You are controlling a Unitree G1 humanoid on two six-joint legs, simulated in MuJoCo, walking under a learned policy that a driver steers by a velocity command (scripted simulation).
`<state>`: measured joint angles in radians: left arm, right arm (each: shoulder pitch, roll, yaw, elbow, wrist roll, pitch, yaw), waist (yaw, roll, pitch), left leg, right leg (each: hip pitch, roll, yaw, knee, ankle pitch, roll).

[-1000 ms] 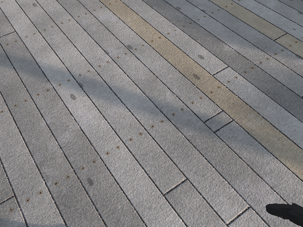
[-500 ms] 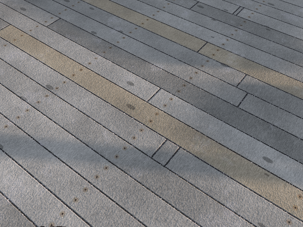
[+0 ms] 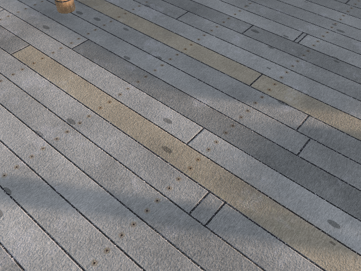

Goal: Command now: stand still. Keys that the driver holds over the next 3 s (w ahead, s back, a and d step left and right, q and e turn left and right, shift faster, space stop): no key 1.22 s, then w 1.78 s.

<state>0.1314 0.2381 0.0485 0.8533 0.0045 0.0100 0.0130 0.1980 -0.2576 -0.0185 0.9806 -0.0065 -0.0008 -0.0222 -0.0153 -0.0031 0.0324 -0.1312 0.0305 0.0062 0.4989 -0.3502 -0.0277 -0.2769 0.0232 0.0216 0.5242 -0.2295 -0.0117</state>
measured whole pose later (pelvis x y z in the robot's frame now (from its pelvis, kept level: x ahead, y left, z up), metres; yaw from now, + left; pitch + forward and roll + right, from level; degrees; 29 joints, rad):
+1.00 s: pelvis -0.01 +0.01 +0.00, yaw +0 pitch -1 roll +0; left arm 0.15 0.21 0.03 1.14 0.00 0.02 0.04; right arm 0.34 -0.19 0.00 1.09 -0.01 -0.02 -0.04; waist 0.00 0.00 0.04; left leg -0.12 0.01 0.02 0.47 -0.32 -0.01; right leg -0.27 0.01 0.04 0.49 -0.20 0.01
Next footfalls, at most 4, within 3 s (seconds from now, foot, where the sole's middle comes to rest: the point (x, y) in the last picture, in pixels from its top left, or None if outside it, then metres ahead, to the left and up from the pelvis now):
1.96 left None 0.46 0.13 -0.77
2.52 right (212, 205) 0.78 -0.11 -0.77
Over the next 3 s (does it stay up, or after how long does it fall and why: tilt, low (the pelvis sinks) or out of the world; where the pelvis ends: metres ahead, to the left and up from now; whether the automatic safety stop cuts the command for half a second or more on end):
stays up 0.87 0.00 0.00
